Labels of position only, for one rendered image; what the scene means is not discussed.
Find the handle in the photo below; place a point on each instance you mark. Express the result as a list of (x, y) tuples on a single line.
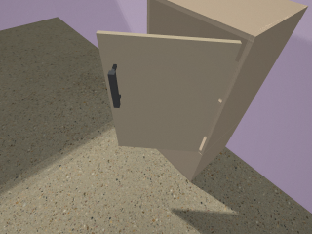
[(112, 79)]

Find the cupboard door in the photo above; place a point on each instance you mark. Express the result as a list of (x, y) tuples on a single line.
[(169, 86)]

